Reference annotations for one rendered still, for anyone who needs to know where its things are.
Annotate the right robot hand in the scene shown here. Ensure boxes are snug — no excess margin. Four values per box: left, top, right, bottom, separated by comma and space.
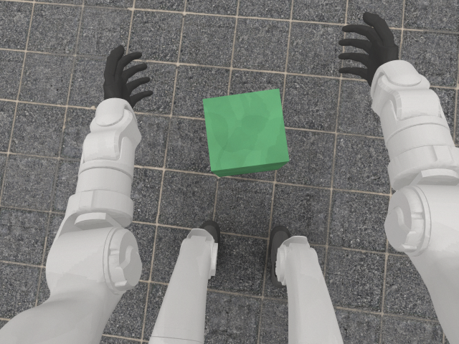
339, 12, 399, 87

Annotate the robot right shin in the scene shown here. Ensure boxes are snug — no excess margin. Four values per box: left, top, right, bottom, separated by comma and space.
275, 236, 318, 275

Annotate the right robot forearm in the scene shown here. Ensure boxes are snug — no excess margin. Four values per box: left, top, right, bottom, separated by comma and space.
370, 60, 459, 191

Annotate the left robot forearm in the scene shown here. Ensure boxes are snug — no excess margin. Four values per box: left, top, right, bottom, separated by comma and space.
46, 98, 141, 287

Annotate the robot shin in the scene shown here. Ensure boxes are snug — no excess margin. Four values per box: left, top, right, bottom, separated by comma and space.
180, 229, 213, 250
275, 236, 318, 275

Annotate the robot left shin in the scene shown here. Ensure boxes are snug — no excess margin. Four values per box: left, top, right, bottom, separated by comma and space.
180, 229, 213, 250

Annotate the robot left upper arm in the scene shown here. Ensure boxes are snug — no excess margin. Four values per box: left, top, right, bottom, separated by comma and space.
0, 226, 142, 344

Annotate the left robot hand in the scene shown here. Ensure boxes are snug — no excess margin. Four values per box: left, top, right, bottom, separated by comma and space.
103, 45, 153, 109

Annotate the robot right upper arm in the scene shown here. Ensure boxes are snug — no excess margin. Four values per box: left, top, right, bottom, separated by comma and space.
384, 184, 459, 344

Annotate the carton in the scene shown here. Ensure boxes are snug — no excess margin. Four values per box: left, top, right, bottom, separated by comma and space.
203, 88, 289, 177

